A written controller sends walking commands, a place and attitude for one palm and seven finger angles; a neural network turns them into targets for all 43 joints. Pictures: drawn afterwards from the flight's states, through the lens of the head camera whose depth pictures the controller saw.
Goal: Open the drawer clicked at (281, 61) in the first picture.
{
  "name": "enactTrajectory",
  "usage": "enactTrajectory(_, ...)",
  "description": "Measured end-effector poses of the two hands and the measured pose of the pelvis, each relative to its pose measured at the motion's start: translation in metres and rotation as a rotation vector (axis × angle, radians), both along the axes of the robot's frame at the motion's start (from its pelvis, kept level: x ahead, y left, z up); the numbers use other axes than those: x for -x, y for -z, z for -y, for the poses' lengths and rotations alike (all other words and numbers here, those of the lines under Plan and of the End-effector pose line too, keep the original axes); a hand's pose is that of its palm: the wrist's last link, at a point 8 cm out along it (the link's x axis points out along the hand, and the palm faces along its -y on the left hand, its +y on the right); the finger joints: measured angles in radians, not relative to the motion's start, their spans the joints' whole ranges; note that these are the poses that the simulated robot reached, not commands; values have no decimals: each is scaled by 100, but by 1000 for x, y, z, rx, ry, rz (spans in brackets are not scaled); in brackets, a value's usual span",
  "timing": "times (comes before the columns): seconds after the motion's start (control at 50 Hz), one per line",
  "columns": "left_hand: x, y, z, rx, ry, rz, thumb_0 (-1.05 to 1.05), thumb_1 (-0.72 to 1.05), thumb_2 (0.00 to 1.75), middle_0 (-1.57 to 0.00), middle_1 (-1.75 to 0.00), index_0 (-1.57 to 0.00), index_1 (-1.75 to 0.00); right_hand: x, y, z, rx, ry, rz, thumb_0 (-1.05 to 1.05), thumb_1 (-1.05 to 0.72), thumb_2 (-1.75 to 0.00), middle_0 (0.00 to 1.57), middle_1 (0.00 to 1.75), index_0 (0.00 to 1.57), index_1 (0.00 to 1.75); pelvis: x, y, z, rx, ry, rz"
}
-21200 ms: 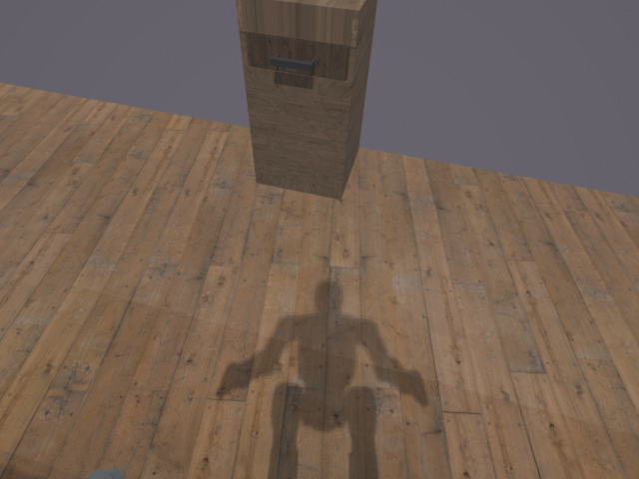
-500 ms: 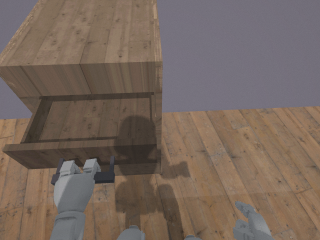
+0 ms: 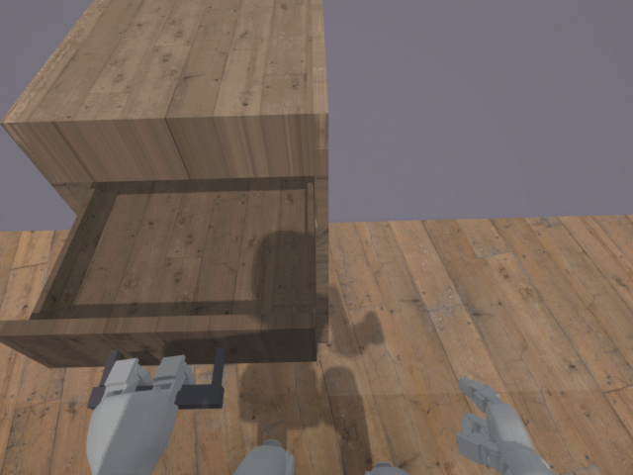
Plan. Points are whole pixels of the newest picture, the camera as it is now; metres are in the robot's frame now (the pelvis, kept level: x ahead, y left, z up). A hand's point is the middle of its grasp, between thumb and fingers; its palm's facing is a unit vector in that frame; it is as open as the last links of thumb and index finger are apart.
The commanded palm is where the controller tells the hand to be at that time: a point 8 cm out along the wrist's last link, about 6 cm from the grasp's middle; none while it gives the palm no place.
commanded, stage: pull the drawer open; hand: left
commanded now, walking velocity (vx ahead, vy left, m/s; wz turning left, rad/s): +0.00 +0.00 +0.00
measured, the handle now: (162, 377) +0.24 +0.22 -0.02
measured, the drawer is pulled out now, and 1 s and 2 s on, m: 0.25 0.30 0.30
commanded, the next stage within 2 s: open the thumb to release the handle in 0.80 s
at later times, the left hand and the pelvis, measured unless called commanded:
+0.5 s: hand out of the picture +0.14 +0.21 -0.04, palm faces -0.10 -0.12 -0.99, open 5.9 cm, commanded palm +0.09 +0.21 +0.01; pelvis -0.01 -0.01 -0.01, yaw +0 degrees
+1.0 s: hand out of the picture +0.13 +0.21 -0.04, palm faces -0.07 -0.10 -0.99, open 6.0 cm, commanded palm +0.11 +0.21 +0.01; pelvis -0.01 -0.01 -0.02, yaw +1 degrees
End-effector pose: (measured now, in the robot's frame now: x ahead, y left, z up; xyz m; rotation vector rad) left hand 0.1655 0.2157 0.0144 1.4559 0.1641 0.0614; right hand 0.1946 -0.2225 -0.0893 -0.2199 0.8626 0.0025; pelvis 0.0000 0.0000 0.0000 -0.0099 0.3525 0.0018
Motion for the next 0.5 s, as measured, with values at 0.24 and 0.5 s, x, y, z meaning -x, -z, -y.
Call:
enactTrajectory(0.24,23,-1,2,-8,-2,-10,3,70,74,-29,-135,-41,-134,-8,7,-8,-28,-43,40,1,-91,-90,20,30,20,30,8,9,6,-8,-9,0)
enactTrajectory(0.5,44,-3,3,6,2,-42,3,69,73,-28,-135,-40,-132,-2,11,0,-26,-33,30,2,-91,-90,20,30,20,30,10,11,11,-14,-3,-2)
